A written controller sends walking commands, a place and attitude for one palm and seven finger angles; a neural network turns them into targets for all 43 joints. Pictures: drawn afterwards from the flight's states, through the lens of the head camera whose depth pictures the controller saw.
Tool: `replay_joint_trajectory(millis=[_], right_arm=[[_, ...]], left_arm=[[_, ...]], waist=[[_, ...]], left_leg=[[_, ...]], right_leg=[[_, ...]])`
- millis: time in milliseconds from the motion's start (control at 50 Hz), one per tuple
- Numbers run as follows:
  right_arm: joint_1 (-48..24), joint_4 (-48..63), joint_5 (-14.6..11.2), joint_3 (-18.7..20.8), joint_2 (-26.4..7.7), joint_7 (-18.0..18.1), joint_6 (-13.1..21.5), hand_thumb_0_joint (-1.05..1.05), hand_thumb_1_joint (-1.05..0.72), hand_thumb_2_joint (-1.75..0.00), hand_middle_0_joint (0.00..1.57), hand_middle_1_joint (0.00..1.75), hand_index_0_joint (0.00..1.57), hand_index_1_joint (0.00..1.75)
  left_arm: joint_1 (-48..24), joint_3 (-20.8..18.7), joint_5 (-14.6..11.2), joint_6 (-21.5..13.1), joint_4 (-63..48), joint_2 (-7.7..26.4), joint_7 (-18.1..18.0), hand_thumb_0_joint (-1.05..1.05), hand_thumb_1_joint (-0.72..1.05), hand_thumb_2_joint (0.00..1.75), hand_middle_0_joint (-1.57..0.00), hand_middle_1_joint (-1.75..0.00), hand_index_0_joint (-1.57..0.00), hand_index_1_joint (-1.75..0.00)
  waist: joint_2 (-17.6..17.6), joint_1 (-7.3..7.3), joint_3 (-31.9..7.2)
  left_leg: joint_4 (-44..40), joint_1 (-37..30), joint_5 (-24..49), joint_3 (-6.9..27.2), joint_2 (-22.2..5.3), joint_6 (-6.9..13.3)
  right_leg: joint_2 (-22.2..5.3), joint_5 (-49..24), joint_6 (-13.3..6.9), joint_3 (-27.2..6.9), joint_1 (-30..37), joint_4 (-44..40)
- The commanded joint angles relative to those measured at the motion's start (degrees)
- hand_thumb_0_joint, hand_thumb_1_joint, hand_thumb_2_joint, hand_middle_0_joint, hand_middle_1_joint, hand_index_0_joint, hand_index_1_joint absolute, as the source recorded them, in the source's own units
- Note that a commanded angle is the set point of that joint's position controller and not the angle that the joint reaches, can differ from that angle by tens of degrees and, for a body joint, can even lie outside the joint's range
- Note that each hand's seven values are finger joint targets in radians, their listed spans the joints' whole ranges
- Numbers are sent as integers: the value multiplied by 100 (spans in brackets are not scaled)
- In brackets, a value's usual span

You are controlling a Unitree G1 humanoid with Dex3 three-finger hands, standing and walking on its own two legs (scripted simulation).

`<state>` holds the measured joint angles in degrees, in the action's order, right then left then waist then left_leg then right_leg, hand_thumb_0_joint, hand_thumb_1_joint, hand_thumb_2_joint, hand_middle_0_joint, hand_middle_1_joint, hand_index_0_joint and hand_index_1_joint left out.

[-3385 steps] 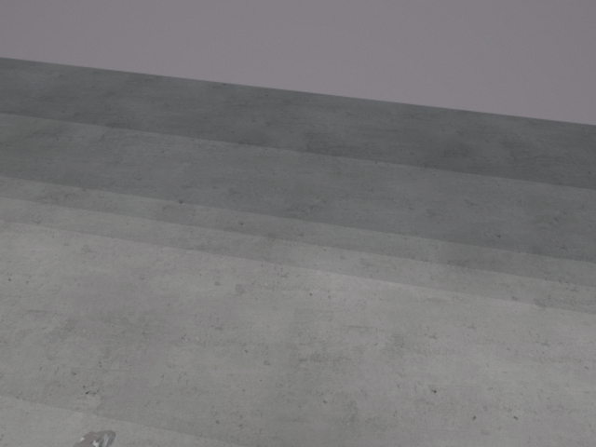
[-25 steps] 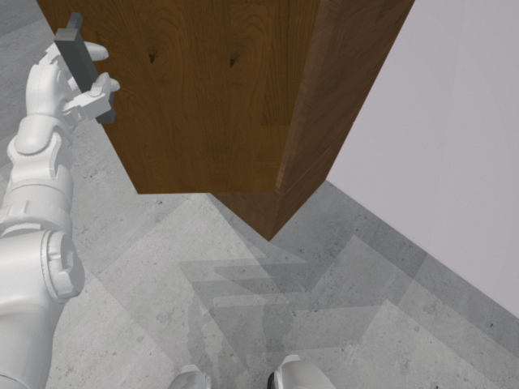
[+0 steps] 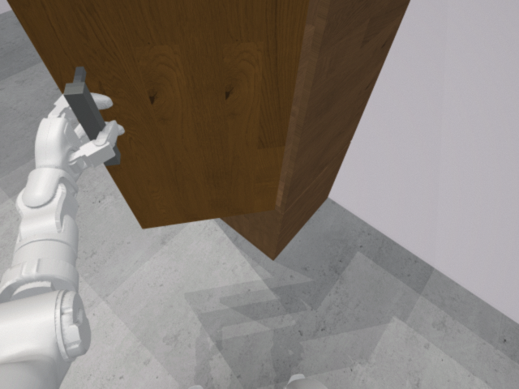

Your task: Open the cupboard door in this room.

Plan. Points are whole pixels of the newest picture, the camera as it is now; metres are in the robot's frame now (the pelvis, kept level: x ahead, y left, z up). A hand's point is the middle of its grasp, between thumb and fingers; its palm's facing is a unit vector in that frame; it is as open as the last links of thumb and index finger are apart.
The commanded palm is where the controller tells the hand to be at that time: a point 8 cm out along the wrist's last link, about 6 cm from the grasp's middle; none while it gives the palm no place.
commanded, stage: pull the door open along its arc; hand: left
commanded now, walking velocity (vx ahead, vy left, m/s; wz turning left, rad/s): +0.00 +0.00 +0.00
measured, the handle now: (97, 119) +0.52 +0.22 +0.10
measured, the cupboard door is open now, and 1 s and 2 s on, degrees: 51 92 94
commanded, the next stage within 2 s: open thumb and fingers to let go in 0.58 s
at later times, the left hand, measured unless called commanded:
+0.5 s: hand (176, 239) +0.30 +0.08 +0.11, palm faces +0.34 -0.94 +0.03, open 6.7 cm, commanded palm +0.22 +0.15 +0.10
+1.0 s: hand (199, 250) +0.29 +0.06 +0.11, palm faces +0.39 -0.92 -0.01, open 8.4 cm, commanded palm +0.24 +0.10 +0.10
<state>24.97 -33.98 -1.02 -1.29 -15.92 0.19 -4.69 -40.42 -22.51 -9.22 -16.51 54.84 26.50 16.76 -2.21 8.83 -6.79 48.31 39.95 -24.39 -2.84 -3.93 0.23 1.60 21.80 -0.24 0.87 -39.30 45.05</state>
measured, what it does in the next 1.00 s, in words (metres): stands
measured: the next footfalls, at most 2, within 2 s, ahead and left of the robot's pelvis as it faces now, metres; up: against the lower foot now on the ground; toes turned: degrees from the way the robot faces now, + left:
none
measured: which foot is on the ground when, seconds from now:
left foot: down 0.00-1.00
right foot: down 0.00-1.00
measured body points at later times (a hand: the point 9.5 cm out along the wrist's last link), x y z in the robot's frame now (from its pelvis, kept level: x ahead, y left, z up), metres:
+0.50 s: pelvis +0.01 -0.02 +0.02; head +0.01 -0.03 +0.47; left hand +0.28 +0.13 +0.11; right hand +0.22 -0.22 -0.06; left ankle -0.02 +0.11 -0.70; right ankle -0.01 -0.12 -0.70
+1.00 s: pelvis -0.01 -0.04 +0.01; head -0.01 -0.07 +0.46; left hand +0.26 +0.10 +0.11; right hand +0.17 -0.25 -0.09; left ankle -0.02 +0.11 -0.70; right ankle -0.01 -0.12 -0.70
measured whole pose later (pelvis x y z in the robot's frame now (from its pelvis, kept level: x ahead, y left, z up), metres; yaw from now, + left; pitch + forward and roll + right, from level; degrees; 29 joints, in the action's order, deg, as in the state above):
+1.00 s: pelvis -0.01 -0.04 +0.01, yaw +5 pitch +2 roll +1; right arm 11.3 -34.4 2.9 -0.7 -11.7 1.7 -5.2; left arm 2.6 10.5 1.7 -3.3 2.9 -4.8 -27.9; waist -2.7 0.4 -3.5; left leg 40.2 21.9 -20.6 1.5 -2.0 -2.6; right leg 0.0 22.8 -3.1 5.3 -21.5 41.9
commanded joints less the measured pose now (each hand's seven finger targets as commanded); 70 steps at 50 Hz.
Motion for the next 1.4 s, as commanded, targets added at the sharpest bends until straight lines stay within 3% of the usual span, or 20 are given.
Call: replay_joint_trajectory(millis=[0,60,80,120,220,280,340,380,400,480,580,640,660,720,760,800,1060,1100,1180,1380], right_arm=[[120,793,-98,402,-851,43,221,0,-90,-90,20,30,20,30],[-155,966,-135,411,-775,13,295,0,-90,-90,20,30,20,30],[-311,1006,-132,398,-620,-15,360,0,-90,-90,20,30,20,30],[-551,1022,-119,401,-497,-124,525,0,-90,-90,20,30,20,30],[-1011,1058,39,396,-314,-250,549,0,-90,-90,20,30,20,30],[-1351,1113,162,354,-261,-178,392,0,-90,-90,20,30,20,30],[-1656,1224,232,299,-118,-109,231,0,-90,-90,20,30,20,30],[-1723,1258,275,287,-85,-38,105,0,-90,-90,20,30,20,30],[-1845,1304,276,254,-48,-13,58,0,-90,-90,20,30,20,30],[-2051,1375,303,186,65,38,-73,0,-90,-90,20,30,20,30],[-2172,1294,383,147,131,50,-68,0,-90,-90,20,30,20,30],[-2228,1205,410,152,122,33,23,0,-90,-90,20,30,20,30],[-2228,1119,408,136,105,31,61,0,-90,-90,20,30,20,30],[-2185,1053,404,198,92,105,112,0,-90,-90,20,30,20,30],[-2134,1056,391,194,109,121,137,0,-90,-90,20,30,20,30],[-2145,1018,383,186,91,155,147,0,-90,-90,20,30,20,30],[-2159,922,368,224,51,156,415,0,-90,-90,20,30,20,30],[-2208,892,358,208,48,163,411,0,-90,-90,20,30,20,30],[-2243,840,362,197,62,175,405,0,-90,-90,20,30,20,30],[-2200,822,385,217,61,109,325,0,-90,-90,20,30,20,30]], left_arm=[[-551,-164,-355,-245,-1989,1166,120,0,90,90,-40,-135,-40,-135],[385,29,-511,-93,-2769,728,73,0,90,90,-40,-135,-40,-135],[591,-420,-754,-7,-3163,552,-502,0,90,90,-40,-135,-40,-135],[1338,-40,-723,195,-3799,-403,-1435,0,90,90,-40,-135,-40,-135],[2656,661,32,466,-5483,-1253,-2970,0,90,90,-40,-135,-40,-135],[3056,1006,435,744,-5993,-1567,-3728,0,90,90,-40,-135,-40,-135],[3591,1711,873,1066,-6628,-2148,-4210,0,90,90,-40,-135,-40,-135],[4233,1862,1016,1204,-6908,-2192,-4320,0,90,90,-40,-135,-40,-135],[4378,2143,1028,1268,-7071,-2424,-4313,0,90,90,-40,-135,-40,-135],[5256,2405,1077,1349,-7467,-2600,-4310,0,90,90,-40,-135,-40,-135],[4404,3092,1333,1335,-7433,-3071,-4577,0,90,90,-40,-135,-40,-135],[3861,3531,1429,1307,-7231,-3454,-4719,0,90,90,-40,-135,-40,-135],[3347,3724,1429,1292,-7094,-3601,-4746,0,90,90,-40,-135,-40,-135],[3429,3392,1316,1207,-6943,-3292,-4651,0,69,81,-38,-133,-38,-133],[3443,3446,1282,1161,-6921,-3357,-4551,0,55,75,-38,-131,-38,-131],[3259,3385,1252,1111,-6766,-3280,-4490,0,41,69,-36,-130,-36,-130],[2693,3393,1236,787,-6314,-3360,-4517,0,-50,30,-30,-120,-30,-120],[2525,3362,1261,805,-6137,-3319,-4562,0,-50,30,-30,-120,-30,-120],[2198,3333,1294,832,-5899,-3362,-4674,0,-50,30,-27,-100,-27,-100],[1831,3477,1426,899,-5643,-3588,-4883,0,-50,30,-18,-50,-18,-50]], waist=[[-78,-585,-2270],[23,-710,-2084],[-32,-1057,-1963],[171,-1055,-1758],[138,-1126,-1655],[504,-1120,-1311],[234,-1112,-1166],[592,-1108,-1107],[572,-1063,-931],[506,-1161,-603],[611,-898,-328],[569,-826,-459],[669,-701,-372],[772,-866,-827],[772,-901,-944],[944,-870,-813],[803,-884,-650],[857,-871,-519],[736,-896,-499],[649,-909,-782]], left_leg=[[-566,-1317,2825,122,331,180],[-669,-1431,2873,84,340,168],[-691,-1306,2900,59,387,133],[-811,-1381,2825,26,376,40],[-921,-1679,3065,-2,353,-11],[-1052,-1664,2563,51,350,-10],[-1148,-1861,2369,26,361,-11],[-1168,-1921,2325,46,353,5],[-1206,-1942,2218,32,363,9],[-1245,-2050,2160,43,386,9],[-1040,-2094,1955,149,434,22],[-928,-2096,1795,220,464,31],[-865,-2057,1702,269,478,44],[-897,-2065,1689,264,515,32],[-925,-2072,1751,244,531,39],[-962,-2021,1671,268,518,52],[-1029,-2003,1282,251,515,71],[-1064,-1980,1132,251,515,77],[-1109,-2045,1066,272,512,79],[-1159,-2047,1273,329,439,37]], right_leg=[[83,-3232,-85,75,1993,-349],[54,-3352,-76,98,2144,-407],[65,-3275,-75,153,2196,-473],[63,-3135,-41,268,2177,-519],[-35,-3296,-69,279,2486,-516],[-90,-2915,-83,244,2590,-690],[-157,-2726,-99,205,2627,-805],[-179,-2830,-97,160,2815,-930],[-208,-2808,-81,145,2771,-993],[-216,-2895,-108,101,2893,-1107],[-300,-2843,-34,9,2533,-1163],[-367,-2625,-7,-2,2322,-1110],[-403,-2525,18,-29,2185,-1137],[-446,-2660,43,-120,2455,-1144],[-462,-2840,61,-112,2563,-1118],[-473,-2706,76,-136,2506,-1168],[-410,-1408,-10,-94,2131,-1344],[-413,-1019,-21,-119,2038,-1462],[-361,-695,-75,-52,1948,-1502],[-212,-909,-171,215,1930,-1122]])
